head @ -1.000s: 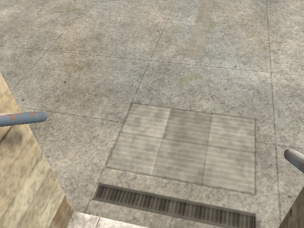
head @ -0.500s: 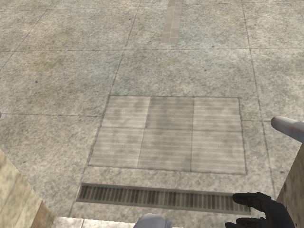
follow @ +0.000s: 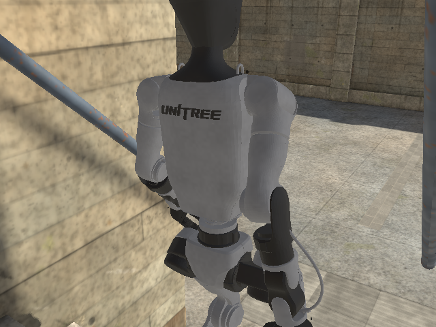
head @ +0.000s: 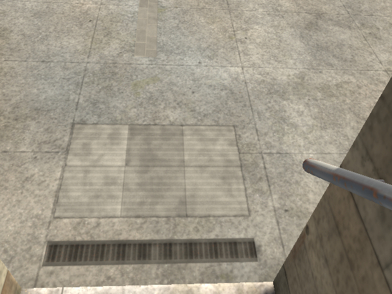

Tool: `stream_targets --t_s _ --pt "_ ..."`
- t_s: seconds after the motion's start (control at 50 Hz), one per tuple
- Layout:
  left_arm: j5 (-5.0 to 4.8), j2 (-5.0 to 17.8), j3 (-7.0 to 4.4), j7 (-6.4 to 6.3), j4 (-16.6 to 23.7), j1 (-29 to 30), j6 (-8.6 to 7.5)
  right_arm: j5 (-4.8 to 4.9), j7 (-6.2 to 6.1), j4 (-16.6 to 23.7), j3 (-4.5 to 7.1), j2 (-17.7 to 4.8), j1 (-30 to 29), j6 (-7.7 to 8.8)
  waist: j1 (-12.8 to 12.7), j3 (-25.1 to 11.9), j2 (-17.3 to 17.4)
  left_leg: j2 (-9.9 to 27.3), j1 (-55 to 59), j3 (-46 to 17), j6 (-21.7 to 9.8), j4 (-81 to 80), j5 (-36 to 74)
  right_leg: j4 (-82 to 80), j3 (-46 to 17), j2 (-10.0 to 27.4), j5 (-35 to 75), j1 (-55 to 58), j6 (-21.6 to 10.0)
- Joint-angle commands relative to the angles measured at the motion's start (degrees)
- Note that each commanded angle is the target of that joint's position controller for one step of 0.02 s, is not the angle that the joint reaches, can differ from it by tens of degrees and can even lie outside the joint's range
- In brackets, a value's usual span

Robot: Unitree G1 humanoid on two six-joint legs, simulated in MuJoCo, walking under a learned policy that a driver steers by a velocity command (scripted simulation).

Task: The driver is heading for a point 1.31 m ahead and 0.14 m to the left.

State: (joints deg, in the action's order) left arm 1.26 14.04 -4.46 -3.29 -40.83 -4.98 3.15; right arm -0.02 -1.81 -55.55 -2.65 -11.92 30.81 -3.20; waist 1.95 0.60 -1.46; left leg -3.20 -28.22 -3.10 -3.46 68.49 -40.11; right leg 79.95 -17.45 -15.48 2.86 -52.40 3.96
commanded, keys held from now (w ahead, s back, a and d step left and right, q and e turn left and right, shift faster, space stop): no key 0.80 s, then w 0.20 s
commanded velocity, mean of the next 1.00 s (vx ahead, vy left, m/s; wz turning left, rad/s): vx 0.03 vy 0.00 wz -0.01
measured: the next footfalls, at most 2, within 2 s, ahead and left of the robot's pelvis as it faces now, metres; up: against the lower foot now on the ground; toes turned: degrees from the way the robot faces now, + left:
right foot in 0.20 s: +0.10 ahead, -0.18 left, -0.01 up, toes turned +0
right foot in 1.56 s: +0.27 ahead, -0.22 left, -0.21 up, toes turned +3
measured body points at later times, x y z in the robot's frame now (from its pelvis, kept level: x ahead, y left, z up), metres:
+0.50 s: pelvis +0.00 +0.00 +0.06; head +0.00 +0.02 +0.51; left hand +0.12 +0.20 -0.09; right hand +0.01 -0.23 -0.08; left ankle -0.04 +0.09 -0.65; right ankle +0.07 -0.18 -0.65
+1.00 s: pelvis +0.02 +0.00 +0.05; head +0.03 +0.02 +0.50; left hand +0.18 +0.20 -0.09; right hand -0.06 -0.20 -0.09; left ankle -0.04 +0.09 -0.65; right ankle +0.07 -0.18 -0.65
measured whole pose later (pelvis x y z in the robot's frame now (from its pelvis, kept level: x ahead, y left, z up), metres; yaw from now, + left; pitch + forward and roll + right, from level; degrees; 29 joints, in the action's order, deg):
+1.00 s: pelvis +0.02 +0.00 +0.05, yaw -1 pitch +0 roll -4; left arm -0.1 9.1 -3.4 -2.3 -57.0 -2.7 1.0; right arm -1.5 -0.6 -61.2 -2.1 -7.4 25.2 6.1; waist 6.3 1.5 1.8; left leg 0.4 -18.4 -3.6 -3.5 49.5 -31.5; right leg 39.5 -2.1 -0.9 5.1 -25.6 3.7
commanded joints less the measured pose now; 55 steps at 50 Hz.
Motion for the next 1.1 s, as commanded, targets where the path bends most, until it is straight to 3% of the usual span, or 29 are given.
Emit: stream_targets --t_s 0.02,0.06,0.08,0.1,0.14,0.22,0.24,0.26,0.3,0.4,0.44,0.48,0.56,0.62,0.7,0.78,0.82,0.86,0.9,0.94,0.98,1.02,1.04,1.1 --pt "1.74 -0.4 1.01 0.48 0.06 -3.02 1.8 0.84 -0.68 6.62 -0.14 -2.73 -11.33 3.18 -3.93 1.19 2.21 6.28 -4.08 -16.63 -6.07 -24.69 14.39 -1.97 3.03 4.03 3.86 8.37 0.72" --pt "2.0 -0.05 0.87 0.57 0.13 0.83 1.48 0.08 -1.52 4.67 0.15 -3.41 -4.55 4.17 0.65 2.69 4.96 5.39 7.34 -15.72 -6.58 -23.78 19.58 -10.01 2.74 4.42 2.11 2.04 0.3" --pt "1.43 -0.26 0.36 0.36 -1.39 -0.76 1.25 -0.51 -1.17 3.44 0.54 -3.44 -1.84 4.64 1.49 2.43 5.92 4.86 10.69 -15.2 -5.8 -23.62 25.87 -12.15 1.3 5.02 0.22 1.9 -0.46" --pt "1.81 0.41 0.12 -0.2 -1.8 -1.11 0.52 -0.64 -0.78 2.2 1.02 -4.21 0.36 5.67 2.33 0.51 11.68 6.15 17.56 -17.18 -4.87 -23.46 35.71 -14.72 -0.1 6.56 -3.84 0.13 -0.46" --pt "1.49 2.03 -0.54 -0.82 -2.82 0.27 -0.6 -1.15 -0.46 0.73 1.87 -4.88 3.18 6.81 4.21 -0.63 12.58 8.29 23.42 -20.36 -5.51 -23.48 44.71 -20.89 -1.85 8.37 -7.22 -0.78 -0.82" --pt "-0.75 0.98 -0.42 -0.21 -4.3 1.38 -2.48 -1.84 -0.33 0.3 1.72 -3.2 0.35 7.96 4.15 -0.92 9.53 11.32 17.84 -24.66 -9.16 -21.76 40.11 -33.03 -1.43 12.23 -4.66 7.23 -1.49" --pt "-2.06 1.36 -0.49 -0.07 -4.31 2.95 -2.55 -1.1 0.17 1.18 1.25 -2.06 -0.65 7.49 4.0 0.17 5.36 10.11 14.36 -20.41 -7.83 -22.84 34.81 -36.36 2.0 13.07 -5.12 10.44 -1.29" --pt "-3.03 -0.35 -0.14 0.4 -5.14 2.7 -2.36 -0.9 0.46 1.76 0.88 -1.85 -3.44 7.35 2.86 0.84 3.3 9.71 8.71 -17.57 -6.7 -23.75 28.1 -37.98 4.8 12.93 -2.65 15.87 -1.17" --pt "-2.66 -2.68 0.5 1.56 -6.65 0.87 -1.8 -0.82 0.97 2.2 0.45 -2.12 -7.37 7.34 0.68 1.08 2.3 9.17 -0.56 -15.66 -6.5 -26.11 19.36 -38.26 8.09 13.02 0.2 26.62 -1.98" --pt "-2.41 -3.59 1.6 1.41 -9.13 -0.83 -1.62 -0.2 2.15 1.77 -0.25 -0.97 -10.29 7.35 -0.92 0.99 1.35 7.65 -0.71 -7.46 -2.29 -30.38 17.54 -51.02 11.6 14.15 10.12 36.5 -1.84" --pt "-2.34 -2.92 1.44 1.66 -9.75 0.29 -1.67 -0.33 2.25 0.38 -0.61 0.31 -9.96 7.36 -0.16 1.19 1.29 7.66 2.36 -6.15 -1.73 -32.39 17.67 -54.97 12.34 14.87 12.6 37.98 -1.03" --pt "-2.32 -2.75 1.37 1.82 -9.99 1.46 -1.67 -0.21 2.04 -0.73 -0.77 0.56 -9.91 7.51 0.25 1.7 3.34 8.05 5.55 -6.2 -2.11 -34.21 20.55 -57.9 13.15 15.49 13.39 38.44 -0.48" --pt "-2.87 -2.52 1.23 1.87 -11.65 1.36 -2.0 -0.34 1.91 -2.08 -0.62 -0.42 -8.64 8.04 1.02 1.82 5.93 9.02 9.32 -6.09 -2.43 -35.63 26.5 -59.96 15.05 15.97 13.42 39.05 -0.42" --pt "-3.06 -2.6 1.21 1.67 -12.37 1.63 -2.23 -0.23 1.75 -2.52 -0.27 -1.22 -8.12 8.34 1.6 1.69 7.9 9.47 10.5 -6.69 -2.95 -35.67 29.96 -58.68 15.8 15.86 10.7 37.67 -0.8" --pt "-2.26 -2.52 0.93 1.28 -11.98 4.74 -1.93 -0.46 1.36 -3.31 0.28 -1.62 -5.94 8.32 3.99 1.03 9.71 10.15 13.54 -9.41 -4.41 -35.12 36.82 -51.88 15.44 15.36 1.67 30.59 -1.56" --pt "-1.56 -2.92 0.95 0.8 -13.66 2.79 -2.44 -0.58 1.09 -3.27 0.95 -2.27 -6.1 9.06 2.75 0.58 8.02 10.49 10.54 -12.08 -6.13 -33.86 36.9 -45.67 14.32 15.34 -0.28 27.93 -2.63" --pt "-1.43 -3.12 1.06 0.73 -14.12 2.73 -2.48 -0.63 1.1 -3.26 0.88 -1.54 -6.2 9.27 2.24 -0.55 6.52 10.48 9.05 -12.8 -6.28 -33.81 30.87 -45.18 14.42 15.65 1.08 28.53 -2.57" --pt "-0.56 -2.82 0.98 0.66 -13.49 5.26 -1.94 -0.91 0.53 -3.85 1.08 -1.5 -5.38 8.85 3.06 0.51 6.64 10.89 7.97 -14.86 -6.67 -35.27 22.2 -43.85 13.84 15.85 1.34 26.35 -2.27" --pt "-0.7 -2.44 0.92 0.7 -12.91 6.68 -1.93 -1.19 0.37 -4.55 1.4 -1.74 -3.56 8.73 3.82 1.52 6.29 10.97 9.02 -15.75 -7.46 -35.32 14.68 -43.36 13.76 16.06 1.19 23.39 -2.35" --pt "-1.61 -1.81 0.66 0.76 -12.73 7.0 -2.8 -1.36 0.81 -4.22 1.7 -1.98 -3.15 9.57 3.59 2.66 4.86 11.29 8.38 -15.9 -8.05 -35.15 9.91 -44.83 13.97 16.43 1.81 23.29 -2.44" --pt "-1.39 -1.54 0.71 0.98 -11.69 9.44 -3.44 -1.52 1.28 -4.75 2.07 -2.53 -0.19 9.93 5.02 3.79 4.03 11.25 9.97 -15.67 -8.05 -34.08 8.07 -44.62 14.8 15.56 0.71 21.4 -2.65" --pt "-1.26 -0.67 0.29 1.39 -9.84 12.13 -3.96 -1.75 0.92 -5.71 2.61 -3.75 3.6 10.63 7.1 5.36 6.53 11.38 14.04 -16.34 -8.79 -32.59 10.06 -42.42 13.99 15.03 -2.55 15.26 -3.14" --pt "-0.53 -1.44 0.54 1.35 -9.84 12.81 -4.12 -2.1 1.0 -6.37 2.99 -4.51 5.89 10.68 7.64 5.6 6.51 12.1 16.81 -18.1 -9.18 -32.64 13.18 -40.65 12.23 14.96 -5.49 12.26 -3.64" --pt "-0.25 0.61 -0.47 0.84 -7.95 16.43 -4.36 -2.4 0.51 -8.07 4.51 -5.84 11.12 10.98 9.98 5.6 9.11 12.23 27.35 -21.91 -10.98 -27.76 20.94 -35.64 7.81 13.96 -11.03 -1.05 -4.15"
Keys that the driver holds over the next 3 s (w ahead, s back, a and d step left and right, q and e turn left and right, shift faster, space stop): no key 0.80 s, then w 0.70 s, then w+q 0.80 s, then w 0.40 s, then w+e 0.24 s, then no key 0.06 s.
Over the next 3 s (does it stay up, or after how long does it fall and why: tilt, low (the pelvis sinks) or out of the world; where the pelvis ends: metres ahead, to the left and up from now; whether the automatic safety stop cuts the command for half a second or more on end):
stays up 1.11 0.07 -0.79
